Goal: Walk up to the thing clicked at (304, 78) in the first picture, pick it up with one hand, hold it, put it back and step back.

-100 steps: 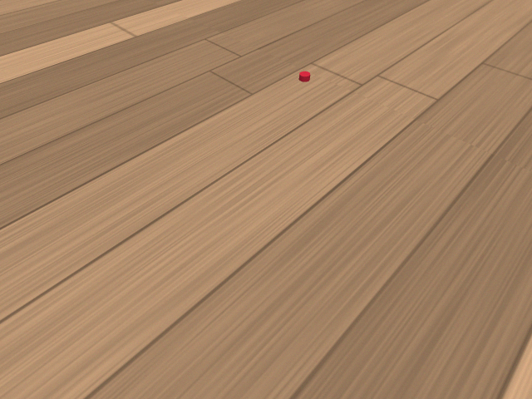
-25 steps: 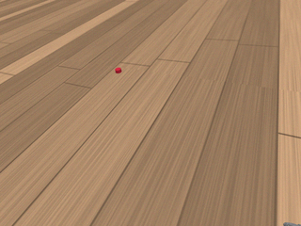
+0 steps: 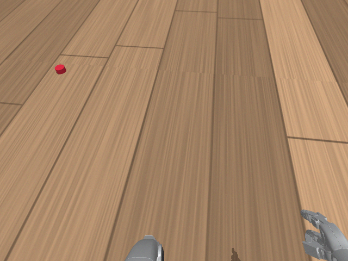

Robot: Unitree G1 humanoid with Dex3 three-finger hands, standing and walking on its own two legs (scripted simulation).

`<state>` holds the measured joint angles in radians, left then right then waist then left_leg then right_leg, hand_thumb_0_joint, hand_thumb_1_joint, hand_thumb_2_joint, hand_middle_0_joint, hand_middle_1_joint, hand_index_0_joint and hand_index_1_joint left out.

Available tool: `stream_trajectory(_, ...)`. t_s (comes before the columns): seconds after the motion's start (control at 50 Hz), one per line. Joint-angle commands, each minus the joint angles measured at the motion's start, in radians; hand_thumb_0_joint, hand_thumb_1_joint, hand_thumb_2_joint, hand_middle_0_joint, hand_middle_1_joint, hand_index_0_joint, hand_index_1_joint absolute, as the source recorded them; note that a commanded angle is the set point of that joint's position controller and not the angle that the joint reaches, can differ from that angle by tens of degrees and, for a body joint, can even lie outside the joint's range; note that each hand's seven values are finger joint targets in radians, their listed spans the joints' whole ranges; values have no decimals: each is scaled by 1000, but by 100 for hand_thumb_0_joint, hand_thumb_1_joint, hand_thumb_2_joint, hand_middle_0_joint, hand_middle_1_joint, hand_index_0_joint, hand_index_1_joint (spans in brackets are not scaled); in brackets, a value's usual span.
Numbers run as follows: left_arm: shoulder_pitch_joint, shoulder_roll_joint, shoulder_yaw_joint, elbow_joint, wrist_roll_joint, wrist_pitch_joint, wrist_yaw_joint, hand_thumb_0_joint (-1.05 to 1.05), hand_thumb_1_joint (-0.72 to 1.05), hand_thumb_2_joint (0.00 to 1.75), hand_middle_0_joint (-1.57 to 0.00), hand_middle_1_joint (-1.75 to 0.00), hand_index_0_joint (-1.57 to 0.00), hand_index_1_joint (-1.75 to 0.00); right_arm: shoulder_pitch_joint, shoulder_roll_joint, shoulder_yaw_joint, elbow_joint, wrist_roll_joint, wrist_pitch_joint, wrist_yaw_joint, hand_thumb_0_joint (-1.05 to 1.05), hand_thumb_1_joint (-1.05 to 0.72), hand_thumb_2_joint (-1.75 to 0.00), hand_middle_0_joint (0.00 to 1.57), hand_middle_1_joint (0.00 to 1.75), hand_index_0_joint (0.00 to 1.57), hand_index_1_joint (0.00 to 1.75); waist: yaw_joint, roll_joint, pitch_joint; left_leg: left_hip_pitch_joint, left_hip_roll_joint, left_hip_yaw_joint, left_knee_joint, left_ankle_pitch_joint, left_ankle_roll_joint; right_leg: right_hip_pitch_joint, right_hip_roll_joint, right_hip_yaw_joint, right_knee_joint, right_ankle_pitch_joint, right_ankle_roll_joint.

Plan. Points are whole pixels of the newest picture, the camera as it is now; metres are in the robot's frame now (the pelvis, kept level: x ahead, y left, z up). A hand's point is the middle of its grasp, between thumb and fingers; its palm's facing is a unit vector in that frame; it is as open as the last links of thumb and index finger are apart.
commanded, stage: walk up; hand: left
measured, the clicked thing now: (60, 69) +1.61 +1.06 -0.71
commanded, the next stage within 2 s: none
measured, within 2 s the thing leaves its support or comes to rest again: neither
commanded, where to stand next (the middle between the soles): +1.21 +1.31 m, yaw -63 degrees
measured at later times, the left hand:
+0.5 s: hand (68, 126) +0.50 +0.37 -0.07, palm faces -0.18 -0.79 -0.59, open 7.3 cm
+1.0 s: hand (59, 82) +0.75 +0.50 -0.10, palm faces -0.48 -0.68 -0.56, open 7.4 cm
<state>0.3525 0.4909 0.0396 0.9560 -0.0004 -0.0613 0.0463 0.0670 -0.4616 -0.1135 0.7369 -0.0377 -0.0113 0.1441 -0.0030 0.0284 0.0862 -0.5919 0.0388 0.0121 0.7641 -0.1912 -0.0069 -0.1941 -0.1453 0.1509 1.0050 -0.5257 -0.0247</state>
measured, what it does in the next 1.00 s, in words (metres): walks ahead, turning right: right foot, then left foot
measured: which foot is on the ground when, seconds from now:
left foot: down 0.00-0.38, up 0.40-0.70, down 0.72-1.00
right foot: up 0.00-0.36, down 0.38-0.72, up 0.74-1.00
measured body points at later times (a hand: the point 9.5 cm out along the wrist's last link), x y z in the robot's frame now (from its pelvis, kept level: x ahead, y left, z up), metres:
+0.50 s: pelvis +0.30 +0.10 +0.01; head +0.31 +0.06 +0.46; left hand +0.51 +0.41 -0.04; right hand +0.30 -0.24 -0.11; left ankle +0.28 +0.22 -0.61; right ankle +0.32 -0.04 -0.70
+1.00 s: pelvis +0.54 +0.26 +0.02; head +0.56 +0.22 +0.46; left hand +0.77 +0.53 -0.07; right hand +0.43 -0.06 -0.10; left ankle +0.59 +0.32 -0.70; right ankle +0.57 +0.15 -0.67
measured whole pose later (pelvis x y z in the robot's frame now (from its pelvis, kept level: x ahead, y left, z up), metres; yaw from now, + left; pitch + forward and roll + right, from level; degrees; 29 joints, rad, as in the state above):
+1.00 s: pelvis +0.54 +0.26 +0.02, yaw -27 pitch +1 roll +1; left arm 0.29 0.45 0.04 0.96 0.00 -0.06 0.08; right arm 0.26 -0.43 -0.09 0.75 -0.09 0.05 0.07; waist -0.12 0.05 0.06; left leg -0.38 0.01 0.18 0.71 -0.36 0.08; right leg -0.57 -0.05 -0.14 0.89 -0.38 -0.05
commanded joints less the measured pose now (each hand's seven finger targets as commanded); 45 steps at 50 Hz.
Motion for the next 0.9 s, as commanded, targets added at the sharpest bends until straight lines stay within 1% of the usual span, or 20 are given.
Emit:
stream_trajectory(0.0, 71, 222, 44, -64, -28, -44, 12, 0, 90, 90, -20, -30, -20, -30, 36, -285, -97, -98, 20, -19, -54, 0, -90, -90, 20, 30, 20, 30, -55, 150, -212, 531, 281, -436, -536, -433, 67, -524, 23, -46, 300, 240, -55)
stream_trajectory(0.04, 68, 258, 71, -42, -29, -27, -2, 0, 90, 90, -20, -30, -20, -30, 45, -213, -76, -88, 3, -23, -54, 0, -90, -90, 20, 30, 20, 30, -42, 187, -218, 482, 202, -237, -467, -271, 108, -452, -22, -113, 144, 251, -21)
stream_trajectory(0.14, -86, 234, 74, -100, -13, 1, -26, 0, 90, 90, -20, -30, -20, -30, 71, -199, -65, -103, -12, -25, -40, 0, -90, -90, 20, 30, 20, 30, -64, 124, -58, 374, 253, -170, -557, -274, 171, -473, -37, -171, -53, 240, 2)
stream_trajectory(0.26, -162, 208, 83, -135, -22, 10, -43, 0, 90, 90, -20, -30, -20, -30, 88, -193, -66, -127, -23, -11, -28, 0, -90, -90, 20, 30, 20, 30, -69, -15, -31, 313, 153, 34, -525, -137, 65, -246, 27, -301, -259, 415, -12)
stream_trajectory(0.32, 165, 244, 114, -70, -20, 12, -14, 0, 90, 90, -20, -30, -20, -30, 21, -223, -74, -166, -25, -13, -50, 0, -90, -90, 20, 30, 20, 30, 134, -82, -170, 171, 76, 165, 10, 584, -39, 244, 117, -377, -451, 364, -60)
stream_trajectory(0.34, 327, 289, 141, -40, -13, 11, 10, 0, 90, 90, -20, -30, -20, -30, 48, -202, -61, -179, -29, -12, -55, 0, -90, -90, 20, 30, 20, 30, 214, -220, -244, -8, 14, 140, 347, 301, -72, 470, 55, -249, -519, 326, -102)
stream_trajectory(0.36, 315, 341, 161, -65, -2, 9, 39, 0, 90, 90, -20, -30, -20, -30, 102, -143, -35, -187, -36, -13, -59, 0, -90, -90, 20, 30, 20, 30, 169, -335, -239, -326, -60, 60, 569, -441, -101, 616, -232, 166, -496, 284, -208)
stream_trajectory(0.38, 174, 370, 151, -140, -19, 5, 65, 0, 90, 90, -20, -30, -20, -30, 147, -237, -57, -192, -22, 0, -67, 0, -90, -90, 20, 30, 20, 30, 90, -150, -334, -376, -3, -221, 759, -413, -125, 544, -432, 594, -589, 172, -361)
stream_trajectory(0.4, 81, 363, 142, -181, -40, -1, 85, 0, 90, 90, -20, -30, -20, -30, 94, -268, -62, -181, -20, 7, -73, 0, -90, -90, 20, 30, 20, 30, 67, 17, -269, -362, 60, -260, 806, -333, -115, 388, -447, 577, -664, 74, -394)
stream_trajectory(0.42, 59, 349, 129, -200, -35, -14, 94, 0, 90, 90, -20, -30, -20, -30, 19, -262, -59, -186, -21, 4, -73, 0, -90, -90, 20, 30, 20, 30, 70, 66, -204, -352, 95, -273, 780, -273, -89, 305, -398, 466, -658, 205, -377)
stream_trajectory(0.48, -113, 306, 107, -209, -8, -55, 82, 0, 90, 90, -20, -30, -20, -30, 147, -233, -48, -138, -29, 29, -40, 0, -90, -90, 20, 30, 20, 30, -90, -4, -111, -123, 91, -178, 463, -127, -14, -70, -174, 75, -572, 452, -189)
stream_trajectory(0.52, -107, 314, 106, -194, 11, -74, 66, 0, 90, 90, -20, -30, -20, -30, 158, -203, -47, -128, -21, 43, -9, 0, -90, -90, 20, 30, 20, 30, -86, -94, -88, 23, 54, -71, 315, -79, -7, -239, -96, -75, -558, 558, -162)
stream_trajectory(0.62, -147, 362, 120, -174, 30, -67, 59, 0, 90, 90, -20, -30, -20, -30, 128, -202, -61, -132, -12, 50, 13, 0, -90, -90, 20, 30, 20, 30, -93, -200, -123, 236, 48, 3, 85, 8, 16, -367, -83, -99, -509, 260, -143)
stream_trajectory(0.66, -148, 329, 111, -152, 45, -42, 62, 0, 90, 90, -20, -30, -20, -30, 227, -184, -79, -85, -11, 51, 1, 0, -90, -90, 20, 30, 20, 30, -178, -141, -147, 462, 20, 16, 24, -85, 28, -530, -55, -120, -391, 103, -129)
stream_trajectory(0.68, -122, 246, 91, -146, 50, -32, 64, 0, 90, 90, -20, -30, -20, -30, 347, -225, -100, -45, -25, 43, -14, 0, -90, -90, 20, 30, 20, 30, -242, 57, -205, 644, 20, -38, -68, -168, 41, -630, 16, -192, -104, 105, -84)
stream_trajectory(0.7, -114, 128, 59, -154, 38, -26, 69, 0, 90, 90, -20, -30, -20, -30, 398, -293, -108, -42, -42, 27, -36, 0, -90, -90, 20, 30, 20, 30, -258, 376, -156, 550, 203, -332, -369, -338, 41, -698, 170, -234, 182, -121, -50)
stream_trajectory(0.72, -45, 139, 53, -139, 16, -25, 89, 0, 90, 90, -20, -30, -20, -30, 250, -398, -119, -65, -13, 16, -57, 0, -90, -90, 20, 30, 20, 30, -148, 441, -164, 536, 348, -673, -501, -361, 149, -772, 161, -125, 327, -98, -73)
stream_trajectory(0.76, -53, 192, 51, -73, -8, -37, 83, 0, 90, 90, -20, -30, -20, -30, 141, -293, -98, -94, -6, 14, -76, 0, -90, -90, 20, 30, 20, 30, -105, 217, -120, 427, 293, -462, -430, -199, 160, -687, 69, -106, 307, 72, -60)
stream_trajectory(0.8, 18, 233, 73, -4, -15, -30, 71, 0, 90, 90, -20, -30, -20, -30, 87, -244, -73, -92, -17, 13, -83, 0, -90, -90, 20, 30, 20, 30, -58, 239, -142, 393, 230, -290, -338, -120, 194, -586, 29, -139, 209, 103, -38)
stream_trajectory(0.88, 35, 194, 72, 5, 1, -15, 57, 0, 90, 90, -20, -30, -20, -30, 92, -189, -47, -100, -49, 14, -85, 0, -90, -90, 20, 30, 20, 30, -78, 190, -159, 396, 222, -189, -302, 88, 267, -461, 39, -225, 0, 84, -15)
